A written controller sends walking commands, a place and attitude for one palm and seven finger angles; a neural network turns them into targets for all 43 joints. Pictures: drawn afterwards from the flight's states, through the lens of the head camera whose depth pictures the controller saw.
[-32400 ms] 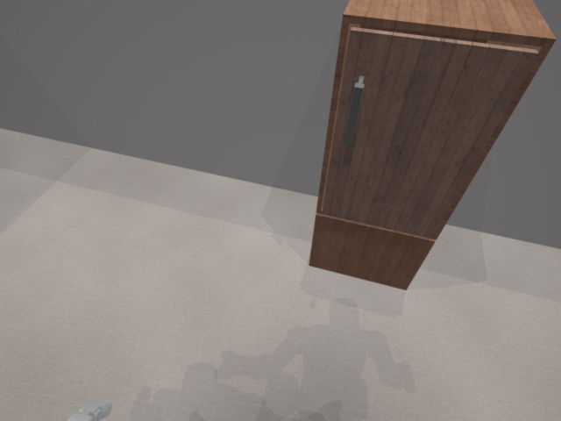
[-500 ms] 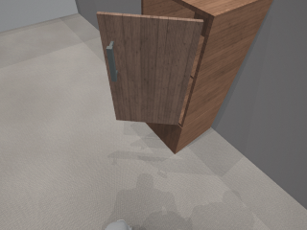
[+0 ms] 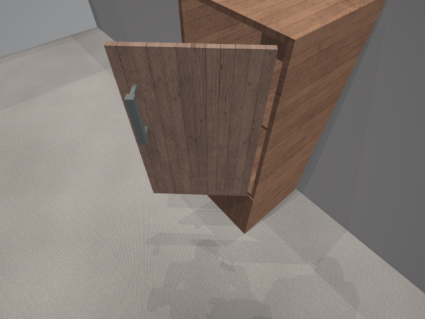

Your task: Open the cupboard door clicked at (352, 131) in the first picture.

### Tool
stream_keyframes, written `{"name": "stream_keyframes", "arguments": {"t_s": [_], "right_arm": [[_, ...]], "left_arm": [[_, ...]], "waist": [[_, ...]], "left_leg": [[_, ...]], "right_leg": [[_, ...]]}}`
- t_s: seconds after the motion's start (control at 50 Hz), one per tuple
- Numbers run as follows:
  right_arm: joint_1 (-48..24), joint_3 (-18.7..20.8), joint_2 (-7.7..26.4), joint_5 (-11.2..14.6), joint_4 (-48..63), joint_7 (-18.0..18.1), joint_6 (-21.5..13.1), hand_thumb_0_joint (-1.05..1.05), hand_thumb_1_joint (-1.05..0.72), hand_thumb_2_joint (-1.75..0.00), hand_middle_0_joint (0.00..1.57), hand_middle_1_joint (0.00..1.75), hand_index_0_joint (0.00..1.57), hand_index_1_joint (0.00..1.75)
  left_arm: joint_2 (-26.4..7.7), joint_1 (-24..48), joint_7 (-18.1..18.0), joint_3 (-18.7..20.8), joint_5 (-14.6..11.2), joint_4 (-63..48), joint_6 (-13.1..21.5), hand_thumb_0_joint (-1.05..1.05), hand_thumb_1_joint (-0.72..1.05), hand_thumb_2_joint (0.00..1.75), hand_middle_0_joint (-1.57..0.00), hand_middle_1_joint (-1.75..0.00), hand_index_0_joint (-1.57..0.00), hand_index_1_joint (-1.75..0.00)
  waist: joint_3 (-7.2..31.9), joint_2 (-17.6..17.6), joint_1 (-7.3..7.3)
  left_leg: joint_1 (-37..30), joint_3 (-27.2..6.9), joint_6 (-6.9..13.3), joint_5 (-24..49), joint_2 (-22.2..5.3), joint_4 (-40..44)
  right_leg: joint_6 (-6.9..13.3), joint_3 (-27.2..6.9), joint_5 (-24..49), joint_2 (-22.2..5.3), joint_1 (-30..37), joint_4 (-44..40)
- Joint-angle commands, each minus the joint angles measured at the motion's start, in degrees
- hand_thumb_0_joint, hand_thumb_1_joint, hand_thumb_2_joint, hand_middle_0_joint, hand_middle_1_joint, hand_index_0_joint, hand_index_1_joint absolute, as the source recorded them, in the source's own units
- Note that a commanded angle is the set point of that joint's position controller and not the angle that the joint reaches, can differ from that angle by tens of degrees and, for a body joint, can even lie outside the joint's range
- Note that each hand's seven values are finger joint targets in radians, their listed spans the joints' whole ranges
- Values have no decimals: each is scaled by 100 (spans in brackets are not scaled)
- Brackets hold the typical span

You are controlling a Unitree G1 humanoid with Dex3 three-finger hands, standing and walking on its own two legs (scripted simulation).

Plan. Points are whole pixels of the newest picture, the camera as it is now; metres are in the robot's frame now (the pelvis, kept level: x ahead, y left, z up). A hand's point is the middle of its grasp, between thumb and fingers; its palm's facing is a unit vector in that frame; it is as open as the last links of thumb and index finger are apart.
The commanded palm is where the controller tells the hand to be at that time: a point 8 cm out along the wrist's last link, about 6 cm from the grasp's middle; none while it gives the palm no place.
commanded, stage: come to a stop and stand still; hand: left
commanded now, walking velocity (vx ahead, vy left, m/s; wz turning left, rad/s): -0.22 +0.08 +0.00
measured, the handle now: (138, 116) +0.56 +0.21 +0.03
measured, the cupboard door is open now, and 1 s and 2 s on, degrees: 48 48 48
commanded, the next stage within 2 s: look again from close up in 0.92 s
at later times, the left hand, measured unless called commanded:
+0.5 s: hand out of the picture +0.01 +0.19 -0.17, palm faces -0.02 -0.97 -0.23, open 7.4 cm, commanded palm none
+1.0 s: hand out of the picture -0.05 +0.13 -0.17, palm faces +0.02 -0.99 -0.15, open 7.4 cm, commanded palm none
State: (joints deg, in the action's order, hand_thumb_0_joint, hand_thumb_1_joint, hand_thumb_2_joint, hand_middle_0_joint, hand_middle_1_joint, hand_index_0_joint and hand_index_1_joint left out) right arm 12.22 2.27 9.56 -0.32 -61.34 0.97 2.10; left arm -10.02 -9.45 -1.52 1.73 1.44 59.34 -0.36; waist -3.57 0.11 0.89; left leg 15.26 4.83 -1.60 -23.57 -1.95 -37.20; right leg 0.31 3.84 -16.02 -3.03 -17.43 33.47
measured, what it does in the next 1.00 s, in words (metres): steps on the spot: right foot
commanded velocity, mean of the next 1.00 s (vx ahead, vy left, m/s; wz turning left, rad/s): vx -0.01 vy -0.02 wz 0.00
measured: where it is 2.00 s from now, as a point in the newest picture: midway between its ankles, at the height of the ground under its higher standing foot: outside the picture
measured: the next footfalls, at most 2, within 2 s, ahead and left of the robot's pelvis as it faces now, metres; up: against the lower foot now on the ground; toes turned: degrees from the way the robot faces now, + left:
right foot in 0.44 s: +0.01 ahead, -0.11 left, +0.00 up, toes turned -6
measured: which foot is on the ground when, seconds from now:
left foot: down 0.00-1.00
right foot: down 0.00-0.12, up 0.14-0.42, down 0.44-1.00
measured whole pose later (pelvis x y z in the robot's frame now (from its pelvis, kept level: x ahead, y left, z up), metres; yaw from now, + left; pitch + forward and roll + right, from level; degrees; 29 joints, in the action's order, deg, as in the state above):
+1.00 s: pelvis -0.04 -0.02 +0.01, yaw +0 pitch -2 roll +0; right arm 16.9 0.7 7.2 -0.9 -67.1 1.5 0.7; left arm -7.2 -17.1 -1.9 0.2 0.6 65.1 -0.1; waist -3.0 1.4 0.6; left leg 11.8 4.1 -1.7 -10.7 -3.5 -24.2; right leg 1.2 1.8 -17.2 0.6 -4.8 23.4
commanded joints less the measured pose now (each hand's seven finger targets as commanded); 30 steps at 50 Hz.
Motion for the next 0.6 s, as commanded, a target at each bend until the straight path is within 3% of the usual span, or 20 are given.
{"name": "stream_keyframes", "arguments": {"t_s": [0.0, 0.04, 0.06, 0.08, 0.1, 0.12, 0.14, 0.18, 0.22, 0.3, 0.34, 0.38, 0.4, 0.42, 0.44, 0.46, 0.48, 0.58], "right_arm": [[232, 131, 430, 41, 324, 83, -3, 0, -90, -90, 20, 30, 20, 30], [368, 135, 448, 30, 290, 77, -10, 0, -90, -90, 20, 30, 20, 30], [492, 133, 515, 1, 246, 72, -32, 0, -90, -90, 20, 30, 20, 30], [464, 178, 756, -60, 310, 75, -63, 0, -90, -90, 20, 30, 20, 30], [408, 219, 1131, -106, 448, 63, -58, 0, -90, -90, 20, 30, 20, 30], [395, 217, 1108, -130, 458, 120, -64, 0, -90, -90, 20, 30, 20, 30], [327, 178, 1058, -139, 517, 193, -90, 0, -90, -90, 20, 30, 20, 30], [13, 122, 893, -159, 632, 228, -135, 0, -90, -90, 20, 30, 20, 30], [107, 120, 906, -137, 613, 227, -179, 0, -90, -90, 20, 30, 20, 30], [387, 175, 984, -123, 463, 185, -194, 0, -90, -90, 20, 30, 20, 30], [386, 200, 1063, -94, 390, 155, -187, 0, -90, -90, 20, 30, 20, 30], [263, 189, 980, -41, 372, 132, -193, 0, -90, -90, 20, 30, 20, 30], [265, 180, 835, -7, 382, 110, -191, 0, -90, -90, 20, 30, 20, 30], [203, 134, 628, 22, 420, 78, -168, 0, -90, -90, 20, 30, 20, 30], [203, 74, 499, 19, 405, 17, -138, 0, -90, -90, 20, 30, 20, 30], [159, 56, 435, -37, 371, -1, -138, 0, -90, -90, 20, 30, 20, 30], [221, 46, 461, -54, 279, 17, -149, 0, -90, -90, 20, 30, 20, 30], [346, 20, 533, -29, -52, 43, -210, 0, -90, -90, 20, 30, 20, 30]], "left_arm": [[-1174, -488, -129, 336, -19, -210, -4, 0, 90, 90, -20, -30, -20, -30], [-1153, -270, -121, 352, -46, -290, -37, 0, 90, 90, -20, -30, -20, -30], [-1080, -178, -110, 340, -87, -345, -59, 0, 90, 90, -20, -30, -20, -30], [-818, -220, -79, 310, -102, -444, -101, 0, 90, 90, -20, -30, -20, -30], [-559, -182, -78, 236, -110, -579, -165, 0, 90, 90, -20, -30, -20, -30], [-633, 70, -101, 230, -80, -617, -255, 0, 90, 90, -20, -30, -20, -30], [-619, 116, -82, 257, -89, -607, -300, 0, 90, 90, -20, -30, -20, -30], [-548, -124, -43, 255, -70, -482, -267, 0, 90, 90, -20, -30, -20, -30], [-493, -154, -23, 222, -84, -467, -241, 0, 90, 90, -20, -30, -20, -30], [-408, -31, 17, 113, -79, -503, -187, 0, 90, 90, -20, -30, -20, -30], [-428, -236, 26, 97, -88, -414, -159, 0, 90, 90, -20, -30, -20, -30], [-501, -599, 15, 100, -74, -278, -102, 0, 90, 90, -20, -30, -20, -30], [-658, -668, -5, 116, -50, -240, -58, 0, 90, 90, -20, -30, -20, -30], [-851, -576, -19, 117, -33, -242, -21, 0, 90, 90, -20, -30, -20, -30], [-989, -373, -6, 69, -49, -264, -9, 0, 90, 90, -20, -30, -20, -30], [-915, -341, 3, 50, -42, -229, 18, 0, 90, 90, -20, -30, -20, -30], [-814, -401, -12, 38, -55, -152, 68, 0, 90, 90, -20, -30, -20, -30], [-587, -633, -43, -18, -93, 37, 96, 0, 90, 90, -20, -30, -20, -30]], "waist": [[831, 1143, -246], [933, 1064, -126], [943, 799, -46], [968, -183, -91], [719, -1444, -93], [520, -1403, 77], [370, -1077, 4], [279, -651, -188], [596, -771, -129], [788, -941, 92], [821, -909, 55], [697, -662, -133], [587, -172, -106], [392, 487, -15], [268, 569, 95], [254, 503, 97], [418, 772, 75], [158, 364, -8]], "left_leg": [[727, -167, -113, -579, 129, -287], [242, -140, -123, 338, 69, 674], [-369, -151, -76, 1457, -70, 1307], [-854, -908, 216, 2982, -826, 1533], [-536, -1747, 868, 4572, -1743, 1796], [-254, -1819, 1262, 4724, -1900, 1961], [-65, -1700, 1362, 4614, -1827, 1874], [-412, -1311, 1331, 4677, -1605, 1624], [-909, -1117, 1197, 4645, -1431, 1613], [-1278, -1121, 1135, 4307, -1446, 1640], [-1170, -1120, 1037, 3875, -1382, 1627], [-672, -987, 759, 3082, -1135, 1394], [-290, -834, 474, 2266, -828, 1227], [-110, -424, 184, 1192, -407, 1122], [-407, -301, 73, 709, -152, 1156], [-633, -280, 87, 1235, -86, 1187], [-770, -290, 107, 1466, -171, 1164], [-838, -408, 153, 1862, -436, 1403]], "right_leg": [[1094, -1191, 6070, -1596, 1801, -525], [879, -1009, 5306, -1428, 1597, -306], [639, -846, 4390, -1224, 1123, -144], [225, -394, 2549, -655, 373, 197], [-96, 19, -322, -33, -96, 926], [-93, -377, -1844, 256, -326, 2075], [-51, -774, -1780, 223, -512, 2648], [-73, -770, -1400, 203, -843, 2879], [-168, -688, -1170, 205, -809, 2531], [-154, -349, -1197, 155, -263, 971], [-109, -195, -765, 194, 192, 198], [-54, -197, 271, 144, 913, -1027], [56, -637, 746, -147, 1152, -1469], [282, -1197, 779, -740, 844, -1651], [440, -1311, 213, -1046, 205, -1782], [399, -1194, 721, -821, 84, -1604], [330, -1077, 1075, -616, 257, -1489], [165, -844, 898, -375, 348, -1474]]}}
